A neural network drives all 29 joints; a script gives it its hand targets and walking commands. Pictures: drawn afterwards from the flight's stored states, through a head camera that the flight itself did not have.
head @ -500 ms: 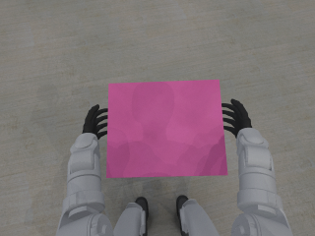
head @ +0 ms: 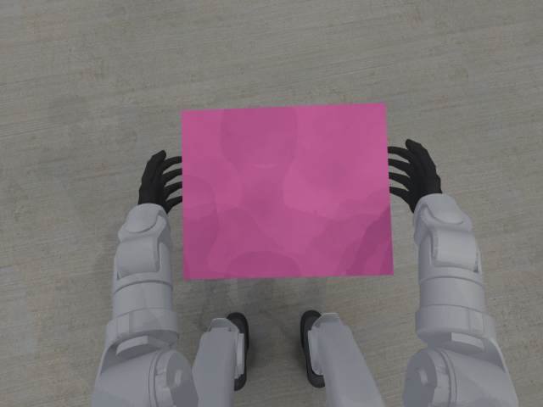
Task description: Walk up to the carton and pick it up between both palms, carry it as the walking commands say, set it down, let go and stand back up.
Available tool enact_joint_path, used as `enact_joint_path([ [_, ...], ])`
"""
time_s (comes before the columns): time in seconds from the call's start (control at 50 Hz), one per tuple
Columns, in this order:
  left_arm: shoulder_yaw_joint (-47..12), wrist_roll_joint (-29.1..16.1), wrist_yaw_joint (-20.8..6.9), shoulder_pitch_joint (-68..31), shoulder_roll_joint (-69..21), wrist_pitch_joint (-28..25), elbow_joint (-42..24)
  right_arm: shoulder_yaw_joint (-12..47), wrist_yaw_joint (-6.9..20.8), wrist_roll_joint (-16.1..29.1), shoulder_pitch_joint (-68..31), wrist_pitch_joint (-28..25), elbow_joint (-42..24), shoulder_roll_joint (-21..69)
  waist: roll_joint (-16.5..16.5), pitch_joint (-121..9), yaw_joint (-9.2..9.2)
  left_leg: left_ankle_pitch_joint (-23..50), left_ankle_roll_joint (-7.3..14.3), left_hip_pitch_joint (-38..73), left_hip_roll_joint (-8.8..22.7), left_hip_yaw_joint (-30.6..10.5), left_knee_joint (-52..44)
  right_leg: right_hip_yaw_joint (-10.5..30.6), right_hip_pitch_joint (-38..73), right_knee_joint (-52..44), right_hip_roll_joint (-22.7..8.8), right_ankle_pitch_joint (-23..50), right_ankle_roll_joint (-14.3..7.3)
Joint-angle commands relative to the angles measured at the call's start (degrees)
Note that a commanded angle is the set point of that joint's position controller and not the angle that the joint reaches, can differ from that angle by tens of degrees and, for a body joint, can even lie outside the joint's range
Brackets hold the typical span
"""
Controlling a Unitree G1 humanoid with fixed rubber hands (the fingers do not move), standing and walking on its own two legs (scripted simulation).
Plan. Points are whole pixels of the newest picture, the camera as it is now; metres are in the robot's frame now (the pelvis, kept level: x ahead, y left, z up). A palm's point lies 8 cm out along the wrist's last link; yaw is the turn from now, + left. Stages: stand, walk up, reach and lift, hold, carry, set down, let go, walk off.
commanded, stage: set down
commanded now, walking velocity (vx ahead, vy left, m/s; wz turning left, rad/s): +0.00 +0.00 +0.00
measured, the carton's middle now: (284, 195) +0.44 -0.02 -0.16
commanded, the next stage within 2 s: none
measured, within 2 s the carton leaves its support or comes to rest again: neither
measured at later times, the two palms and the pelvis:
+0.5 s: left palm (175, 201) +0.44 +0.16 -0.18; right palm (400, 197) +0.43 -0.22 -0.15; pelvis -0.02 +0.01 -0.08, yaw +0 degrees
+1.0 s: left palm (187, 200) +0.46 +0.16 -0.26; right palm (381, 194) +0.45 -0.22 -0.24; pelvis -0.03 +0.00 -0.15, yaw +1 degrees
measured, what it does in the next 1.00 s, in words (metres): lowers itself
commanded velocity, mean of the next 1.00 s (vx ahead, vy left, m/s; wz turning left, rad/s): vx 0.00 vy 0.00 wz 0.00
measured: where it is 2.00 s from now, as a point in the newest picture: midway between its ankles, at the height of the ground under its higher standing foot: (276, 363)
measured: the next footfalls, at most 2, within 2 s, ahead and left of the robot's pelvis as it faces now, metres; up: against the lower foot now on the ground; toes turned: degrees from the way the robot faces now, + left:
none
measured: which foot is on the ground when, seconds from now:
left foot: down 0.00-1.00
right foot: down 0.00-1.00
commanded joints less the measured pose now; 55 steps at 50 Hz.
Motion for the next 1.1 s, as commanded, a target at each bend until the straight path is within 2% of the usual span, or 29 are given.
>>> enact_joint_path([
  [0.0,-37.3,-11.0,-17.5,-32.6,-49.1,-2.1,-0.3,31.4,15.1,10.0,-24.7,-1.2,2.0,50.0,-0.1,-49.8,-2.01,13.3,-0.7,24.4,-6.3,2.6,-0.9,-2.3,27.0,-2.0,5.5,17.9,-0.2],
  [0.02,-37.1,-11.5,-17.2,-33.5,-48.9,-2.2,0.0,32.9,15.0,11.2,-27.3,-1.3,1.3,49.6,0.0,-51.7,-0.60,12.3,-0.8,23.4,-6.4,2.8,0.5,-2.0,27.0,-0.8,5.4,17.4,-0.3],
  [0.04,-37.1,-11.4,-17.4,-33.9,-48.4,-2.1,0.9,31.3,15.0,10.9,-26.9,-1.7,1.5,48.8,1.1,-48.8,-1.90,13.6,-0.8,21.4,-6.4,2.3,0.7,-2.2,24.0,-0.1,5.4,19.2,-0.3],
  [0.1,-38.0,-11.7,-16.5,-34.5,-49.7,-1.8,1.7,31.5,15.5,12.4,-29.2,-1.8,1.2,47.7,3.0,-53.5,-1.23,13.3,-1.2,23.3,-6.3,2.3,2.8,-3.0,20.2,2.3,5.8,16.6,-0.8],
  [0.12,-38.6,-12.0,-16.4,-34.3,-50.8,-1.8,2.5,31.0,15.4,12.0,-28.7,-2.0,1.6,46.1,5.5,-52.8,-2.28,12.8,-1.7,22.3,-6.3,2.5,3.4,-2.5,19.2,2.8,5.6,16.4,-1.4],
  [0.16,-38.2,-12.4,-15.6,-36.3,-49.4,-2.1,2.5,30.1,15.2,11.7,-29.2,-1.7,3.3,46.2,2.9,-52.3,-3.02,11.4,-1.4,19.5,-6.2,2.5,4.2,-2.8,18.0,4.0,5.5,15.7,-0.9],
  [0.22,-36.7,-11.5,-15.0,-36.0,-49.4,-2.2,3.7,31.7,15.1,12.6,-33.6,-1.8,2.2,46.6,1.2,-54.6,-0.85,10.6,-1.3,17.9,-6.4,3.0,5.5,-3.9,16.5,5.9,5.7,13.7,-0.1],
  [0.26,-37.8,-13.2,-14.6,-40.3,-48.3,-2.4,2.3,28.8,15.2,12.3,-31.8,-1.9,4.7,45.2,3.0,-52.0,-3.25,10.4,-1.4,16.4,-6.2,2.1,6.8,-3.6,11.9,7.4,5.8,14.6,-0.9],
  [0.28,-35.9,-11.9,-14.5,-38.6,-48.3,-1.9,4.5,30.7,15.4,13.5,-36.0,-2.0,2.7,43.4,3.1,-54.4,-1.12,9.0,-1.6,17.4,-6.2,2.6,7.5,-3.9,11.5,8.1,5.8,11.8,-0.5],
  [0.32,-37.5,-13.5,-14.0,-42.3,-47.9,-2.1,2.4,30.0,15.3,13.7,-35.5,-1.9,3.8,43.9,1.8,-54.9,-3.14,9.3,-1.5,17.4,-6.2,1.8,8.7,-4.6,10.0,9.3,5.8,12.1,-0.6],
  [0.34,-36.1,-12.3,-13.8,-40.3,-49.2,-1.4,5.9,29.5,15.3,13.8,-36.7,-1.7,4.3,43.3,4.7,-53.2,-1.31,6.9,-1.6,16.7,-6.5,2.4,8.8,-4.2,7.3,10.0,5.7,9.3,-0.7],
  [0.36,-35.4,-12.2,-13.5,-40.9,-47.8,-1.3,5.1,31.0,15.1,14.9,-40.0,-1.6,2.5,43.6,3.2,-55.7,0.12,4.8,-1.1,15.6,-6.5,2.7,9.5,-4.1,9.0,10.5,5.7,7.1,-0.4],
  [0.38,-35.5,-12.4,-13.6,-42.5,-47.5,-1.3,5.6,28.8,15.2,13.7,-37.7,-1.5,4.6,43.1,2.5,-53.1,-2.62,6.4,-1.3,13.9,-6.3,2.3,10.0,-4.8,6.8,10.9,5.8,9.9,-0.5],
  [0.4,-35.2,-12.7,-13.6,-44.7,-47.7,-1.2,5.3,28.8,15.1,13.5,-39.6,-1.2,5.4,43.2,1.1,-54.3,-2.70,3.9,-1.3,13.0,-6.6,2.6,10.7,-5.0,7.3,11.2,5.9,7.4,-0.3],
  [0.42,-34.5,-12.0,-13.3,-42.7,-48.4,-0.9,7.6,28.0,15.3,13.4,-39.5,-1.6,5.0,42.3,3.3,-51.8,-2.64,5.8,-1.5,14.3,-6.4,2.4,11.0,-5.3,3.5,12.1,5.9,8.3,-0.5],
  [0.44,-34.0,-11.8,-12.9,-42.5,-48.7,-0.9,6.7,29.4,15.0,14.3,-41.7,-1.7,3.7,42.5,4.0,-55.0,-0.22,6.7,-1.5,14.7,-6.6,2.5,12.0,-4.3,4.1,13.3,5.6,8.1,-0.7],
  [0.48,-35.6,-14.0,-12.8,-47.1,-47.7,-1.5,4.3,28.0,15.3,13.6,-40.9,-1.3,6.0,41.6,1.1,-55.6,-4.18,7.1,-1.6,14.8,-6.4,1.2,13.2,-5.8,2.3,14.5,5.7,9.0,-0.3],
  [0.5,-36.2,-13.9,-13.1,-46.9,-48.3,-1.0,5.5,30.1,14.6,14.8,-45.1,-1.6,2.3,41.3,1.6,-59.7,-3.00,5.7,-1.7,14.2,-6.7,2.7,14.1,-5.8,5.6,14.5,6.1,7.9,-0.3],
  [0.54,-36.8,-14.6,-12.5,-50.3,-48.7,-1.2,3.1,28.7,14.6,14.7,-42.4,-1.4,5.6,41.9,4.4,-59.8,-3.40,6.2,-2.1,14.4,-6.9,2.6,15.2,-5.3,2.8,15.9,6.1,8.6,-0.9],
  [0.56,-36.2,-14.3,-12.3,-49.4,-47.6,-0.8,5.4,27.9,14.4,14.3,-43.2,-1.3,5.9,40.5,3.3,-58.4,-4.40,5.5,-1.9,14.2,-6.6,1.8,15.5,-6.3,0.7,16.7,6.0,7.5,-0.5],
  [0.58,-34.7,-14.0,-12.4,-50.6,-45.9,-0.9,5.5,27.6,14.2,14.5,-44.6,-1.1,6.8,41.3,3.9,-57.3,-2.45,4.9,-1.9,11.1,-6.8,3.6,16.4,-5.1,1.5,16.4,5.8,6.9,-0.6],
  [0.68,-32.6,-13.6,-12.0,-50.8,-44.5,-1.2,6.8,28.6,13.7,15.6,-45.5,-0.9,7.5,42.5,2.1,-57.7,-0.39,4.1,-1.3,6.7,-7.1,4.5,18.4,-4.5,2.4,18.6,5.6,6.8,0.2],
  [0.82,-33.5,-15.8,-12.2,-55.5,-43.9,-1.3,7.3,28.3,12.1,16.1,-48.1,-1.4,7.6,40.8,2.0,-58.8,-3.20,3.1,-1.3,1.6,-7.4,4.7,22.2,-4.9,0.9,22.0,5.5,8.0,0.2],
  [0.84,-32.8,-15.4,-12.0,-55.6,-42.7,-1.7,7.2,28.9,12.1,16.3,-49.7,-1.5,7.5,40.9,0.7,-58.7,-1.97,5.0,-1.0,0.5,-7.3,4.1,22.7,-4.8,-0.3,23.5,5.5,9.8,0.5],
  [0.92,-34.0,-16.8,-12.1,-56.5,-44.4,-1.9,8.4,29.8,11.2,17.0,-51.1,-2.5,5.5,38.4,2.2,-60.8,-3.34,5.3,-1.7,-0.4,-7.4,4.3,25.2,-5.1,-1.7,25.3,5.4,9.8,0.2],
  [0.94,-31.3,-15.1,-11.8,-54.8,-40.9,-2.0,9.8,29.8,10.9,17.8,-54.0,-2.3,6.8,40.0,0.1,-58.5,-0.25,4.4,-1.0,-4.8,-7.5,4.6,25.6,-4.5,-1.2,26.2,5.1,9.6,0.7],
  [1.0,-31.5,-16.5,-12.2,-58.5,-40.9,-2.2,10.2,29.8,10.4,17.5,-56.3,-2.3,5.8,37.7,-0.2,-59.2,-2.03,1.7,-0.9,-6.4,-7.5,5.1,27.4,-4.1,-1.3,26.8,5.1,6.6,0.5],
  [1.04,-32.2,-16.4,-11.9,-59.1,-39.4,-2.5,9.1,31.0,10.1,19.1,-55.2,-2.5,6.0,38.3,1.6,-61.6,-0.60,4.4,-1.1,-6.3,-7.1,5.5,28.5,-3.6,0.0,28.1,4.9,10.7,0.6],
  [1.08,-33.6,-17.5,-11.4,-61.8,-38.8,-2.9,7.1,30.0,10.0,19.2,-53.4,-2.0,9.3,39.7,0.4,-61.9,-1.38,3.8,-0.8,-6.1,-6.8,5.1,29.4,-3.6,-1.2,29.1,5.0,9.9,0.7],
])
